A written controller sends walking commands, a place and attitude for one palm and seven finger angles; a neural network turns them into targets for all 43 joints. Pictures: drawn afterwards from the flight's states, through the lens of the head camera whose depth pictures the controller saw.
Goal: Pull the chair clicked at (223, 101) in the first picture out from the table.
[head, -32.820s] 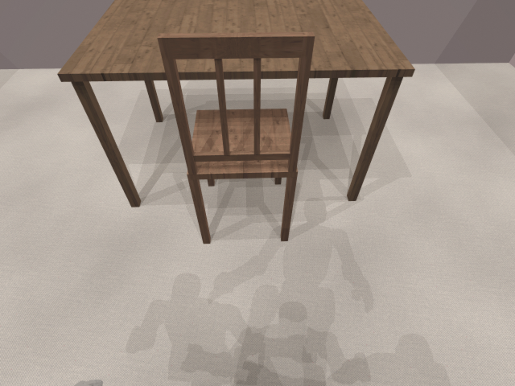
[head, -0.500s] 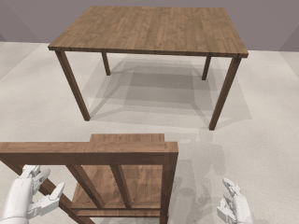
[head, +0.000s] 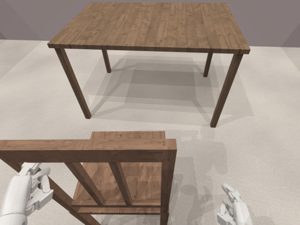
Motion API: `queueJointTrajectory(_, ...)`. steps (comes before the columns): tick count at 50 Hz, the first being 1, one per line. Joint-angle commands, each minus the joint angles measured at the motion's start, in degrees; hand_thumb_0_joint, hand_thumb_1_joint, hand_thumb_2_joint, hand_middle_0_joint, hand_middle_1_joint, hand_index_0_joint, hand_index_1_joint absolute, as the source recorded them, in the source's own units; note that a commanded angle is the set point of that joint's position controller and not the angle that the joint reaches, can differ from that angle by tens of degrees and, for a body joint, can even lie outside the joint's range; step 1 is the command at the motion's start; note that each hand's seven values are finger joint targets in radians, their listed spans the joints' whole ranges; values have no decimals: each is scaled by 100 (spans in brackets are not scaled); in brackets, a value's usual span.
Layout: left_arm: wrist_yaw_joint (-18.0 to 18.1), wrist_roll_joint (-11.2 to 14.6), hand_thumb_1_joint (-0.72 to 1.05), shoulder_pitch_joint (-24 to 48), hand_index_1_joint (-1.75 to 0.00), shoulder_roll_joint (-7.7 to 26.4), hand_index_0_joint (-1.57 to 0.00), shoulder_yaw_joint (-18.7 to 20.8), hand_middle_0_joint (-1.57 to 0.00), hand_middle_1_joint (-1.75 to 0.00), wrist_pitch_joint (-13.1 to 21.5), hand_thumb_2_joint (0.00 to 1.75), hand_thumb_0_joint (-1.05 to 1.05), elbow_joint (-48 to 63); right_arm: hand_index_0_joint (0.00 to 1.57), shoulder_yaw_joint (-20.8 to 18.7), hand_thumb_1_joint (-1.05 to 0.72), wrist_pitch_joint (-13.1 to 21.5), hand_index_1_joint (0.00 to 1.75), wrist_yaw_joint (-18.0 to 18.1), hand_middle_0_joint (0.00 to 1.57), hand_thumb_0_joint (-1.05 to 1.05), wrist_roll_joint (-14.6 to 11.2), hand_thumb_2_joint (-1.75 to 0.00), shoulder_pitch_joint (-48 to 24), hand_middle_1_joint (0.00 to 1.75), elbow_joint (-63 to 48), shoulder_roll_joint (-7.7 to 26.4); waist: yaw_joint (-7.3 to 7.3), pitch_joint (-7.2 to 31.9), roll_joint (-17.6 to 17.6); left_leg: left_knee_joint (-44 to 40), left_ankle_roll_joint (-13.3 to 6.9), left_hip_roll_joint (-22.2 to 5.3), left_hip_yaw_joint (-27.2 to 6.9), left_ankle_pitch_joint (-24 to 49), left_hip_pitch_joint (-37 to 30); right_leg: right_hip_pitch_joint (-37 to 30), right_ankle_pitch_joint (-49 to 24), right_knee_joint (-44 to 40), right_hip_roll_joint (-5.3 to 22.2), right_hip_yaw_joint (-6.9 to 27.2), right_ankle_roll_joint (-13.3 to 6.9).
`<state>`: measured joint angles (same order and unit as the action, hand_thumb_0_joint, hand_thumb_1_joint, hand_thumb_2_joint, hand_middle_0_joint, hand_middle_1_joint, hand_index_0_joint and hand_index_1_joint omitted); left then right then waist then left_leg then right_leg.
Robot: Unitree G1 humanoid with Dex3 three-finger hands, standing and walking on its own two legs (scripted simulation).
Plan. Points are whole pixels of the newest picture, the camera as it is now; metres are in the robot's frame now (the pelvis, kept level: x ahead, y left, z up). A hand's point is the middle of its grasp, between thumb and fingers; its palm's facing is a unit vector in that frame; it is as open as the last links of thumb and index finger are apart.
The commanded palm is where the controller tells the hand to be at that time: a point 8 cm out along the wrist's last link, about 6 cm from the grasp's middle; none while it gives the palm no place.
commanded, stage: step back with the hand held close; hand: left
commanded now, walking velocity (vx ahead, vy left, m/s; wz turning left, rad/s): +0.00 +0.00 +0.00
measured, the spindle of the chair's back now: (88, 185) +0.22 +0.22 -0.06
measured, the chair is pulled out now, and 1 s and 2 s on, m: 0.60 0.63 0.63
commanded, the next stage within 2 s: stop stepping back and stand still in 1.22 s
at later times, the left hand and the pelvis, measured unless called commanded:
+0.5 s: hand (40, 215) +0.11 +0.25 +0.07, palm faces +0.02 -0.87 -0.50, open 7.1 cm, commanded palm +0.07 +0.31 +0.18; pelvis -0.07 +0.01 +0.00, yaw -1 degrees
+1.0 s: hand out of the picture +0.06 +0.27 +0.16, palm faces +0.28 -0.72 -0.64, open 6.8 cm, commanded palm +0.00 +0.31 +0.18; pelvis -0.14 +0.01 -0.01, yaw +0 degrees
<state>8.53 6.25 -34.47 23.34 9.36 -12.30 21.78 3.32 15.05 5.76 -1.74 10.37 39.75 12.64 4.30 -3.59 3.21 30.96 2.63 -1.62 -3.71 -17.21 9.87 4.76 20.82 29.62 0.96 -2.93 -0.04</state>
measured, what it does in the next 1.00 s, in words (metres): walks backwards: right foot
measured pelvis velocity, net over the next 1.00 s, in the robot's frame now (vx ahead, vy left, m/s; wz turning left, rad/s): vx -0.14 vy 0.01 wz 0.01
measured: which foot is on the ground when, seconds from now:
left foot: down 0.00-1.00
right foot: down 0.00-0.80, up 0.82-0.94, down 0.96-1.00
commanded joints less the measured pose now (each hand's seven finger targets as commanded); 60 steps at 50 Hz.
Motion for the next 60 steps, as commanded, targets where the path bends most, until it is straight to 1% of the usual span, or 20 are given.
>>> queueJointTrajectory(1,508,-373,90,1493,-30,1736,-20,2022,-20,-30,1502,90,0,3263,20,-204,-90,378,30,68,20,0,9,-90,-726,30,-905,562,1,1407,1106,-297,-274,-68,184,1970,-579,79,-2288,-316,289,-62,-165)
queueJointTrajectory(2,485,-378,90,1664,-30,1558,-20,1803,-20,-30,1513,90,0,3394,20,-180,-90,399,30,55,20,0,19,-90,-721,30,-916,574,-42,1348,1132,-300,-272,-47,183,1949,-576,135,-2241,-322,277,-85,-160)
queueJointTrajectory(3,278,-94,90,2594,-30,2651,-20,2577,-20,-30,1765,90,0,3271,20,-373,-90,6,30,112,20,0,-190,-90,-398,30,-1264,802,-180,405,571,-286,-386,-303,-20,1998,-292,714,-2745,-717,416,562,-81)
queueJointTrajectory(6,134,-118,90,2203,-30,2008,-20,2172,-20,-30,1772,90,0,2915,20,-349,-90,-328,30,145,20,0,-173,-90,-459,30,-1415,659,-237,884,624,-306,-357,-337,28,2308,-551,320,-3348,-649,538,514,-46)
queueJointTrajectory(10,208,-122,90,1392,-30,1946,-20,2196,-20,-30,1838,90,0,3310,20,-402,-90,-599,30,115,20,0,-145,-90,-569,30,-1580,696,-171,1663,1294,-329,-384,-500,-22,3239,-799,-106,-3255,-302,476,376,0)
queueJointTrajectory(16,292,-92,90,627,-30,2092,-20,2469,-20,-30,1942,90,0,3854,20,-485,-90,-761,30,116,20,0,-121,-90,-699,30,-1691,659,-134,1921,1204,-312,-434,-680,-227,3174,-342,-129,-2773,-112,414,274,35)
queueJointTrajectory(28,357,-76,90,175,-30,2399,-20,3022,-20,-30,2386,90,0,4046,20,-542,-90,-510,30,288,20,0,-7,-90,-428,30,-1462,663,-231,1565,1305,-527,-409,-623,-524,-85,1394,-60,-1203,-51,442,481,-62)
queueJointTrajectory(34,414,-67,90,382,-30,2403,-20,3011,-20,-30,2694,90,0,3712,20,-502,-90,-261,30,329,20,0,77,-90,-261,30,-1135,623,-347,1355,531,655,-238,-107,-286,-932,432,1770,448,-900,1087,1229,-494)
queueJointTrajectory(36,458,-123,90,562,-30,2499,-20,3049,-20,-30,2759,90,0,3691,20,-478,-90,-236,30,351,20,0,148,-90,-219,30,-1061,656,-354,1277,425,377,-289,-238,-479,-837,464,1823,441,-645,936,933,-393)
queueJointTrajectory(38,462,-139,90,633,-30,2435,-20,3066,-20,-30,2827,90,0,3687,20,-471,-90,-143,30,361,20,0,159,-90,-221,30,-1080,724,-344,1170,803,-458,-404,-530,-864,-1276,991,1422,703,-201,516,621,-180)
queueJointTrajectory(40,411,-241,90,575,-30,2351,-20,3188,-20,-30,2904,90,0,3746,20,-480,-90,24,30,354,20,0,143,-90,-248,30,-1142,834,-306,1130,2153,-1883,-748,-1245,-1566,-2636,2581,-99,275,1311,-126,44,110)
queueJointTrajectory(41,384,-282,90,715,-30,2422,-20,3266,-20,-30,2940,90,0,3856,20,-539,-90,63,30,342,20,0,162,-90,-194,30,-1128,835,-315,1013,2205,-2087,-866,-1422,-1702,-2770,3047,-442,-8,1769,-228,44,125)
queueJointTrajectory(47,134,-164,90,238,-30,2041,-20,3320,-20,-30,3212,90,0,3060,20,-602,-90,292,30,90,20,0,259,-90,70,30,-775,726,-275,1358,1603,-871,-804,-1237,-1261,305,1018,508,223,227,-114,59,-40)
queueJointTrajectory(49,41,-242,90,398,-30,1881,-20,3231,-20,-30,3333,90,0,2638,20,-587,-90,326,30,21,20,0,283,-90,-42,30,-640,713,-260,1526,1378,-105,-705,-1055,-843,2172,64,620,-760,-805,-27,148,-35)
queueJointTrajectory(50,-48,-236,90,570,-30,1515,-20,2814,-20,-30,3314,90,0,2375,20,-659,-90,286,30,-36,20,0,234,-90,44,30,-610,764,-260,1700,681,505,-490,-753,-503,2724,-377,724,-1581,-1127,53,202,-60)
queueJointTrajectory(52,-115,-230,90,544,-30,1508,-20,2596,-20,-30,3169,90,0,1675,20,-871,-90,48,30,-45,20,0,38,-90,-139,30,-700,866,-370,1337,-1604,2512,-128,266,323,225,78,1551,-3300,-1340,1466,1500,-655)
queueJointTrajectory(53,-92,-211,90,558,-30,1353,-20,2447,-20,-30,3079,90,0,1227,20,-887,-90,-70,30,-84,20,0,9,-90,-486,30,-823,716,-302,789,-1838,3852,-132,382,171,-843,1236,1534,-3520,-1357,2137,1928,-1141)
queueJointTrajectory(54,-67,-279,90,406,-30,1101,-20,2410,-20,-30,2986,90,0,688,20,-813,-90,-106,30,-133,20,0,65,-90,-708,30,-853,466,-293,467,-1464,4534,-179,376,82,-1368,2056,1262,-4403,-1208,2241,2055,-1426)
queueJointTrajectory(57,20,-436,90,587,-30,1031,-20,2407,-20,-30,2872,90,0,535,20,-422,-90,-463,30,-19,20,0,118,-90,-1025,30,-1054,233,-433,289,-1308,2079,-177,16,97,-1564,2286,120,-6334,24,1444,651,-688)
queueJointTrajectory(60,-11,-395,90,155,-30,926,-20,2232,-20,-30,3003,90,0,1385,20,-486,-90,-696,30,-58,20,0,87,-90,-691,30,-1215,338,-500,1056,-866,-1245,-265,124,770,1425,707,29,-5319,860,938,346,-166)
